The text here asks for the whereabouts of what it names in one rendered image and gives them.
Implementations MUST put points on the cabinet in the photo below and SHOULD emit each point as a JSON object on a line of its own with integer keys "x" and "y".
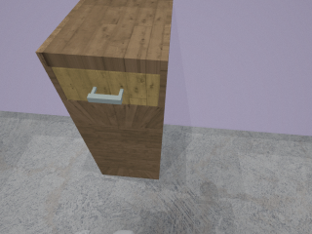
{"x": 123, "y": 36}

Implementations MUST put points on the drawer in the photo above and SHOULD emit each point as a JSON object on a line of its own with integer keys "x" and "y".
{"x": 139, "y": 88}

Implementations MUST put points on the handle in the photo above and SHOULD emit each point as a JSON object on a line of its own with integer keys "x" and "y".
{"x": 100, "y": 98}

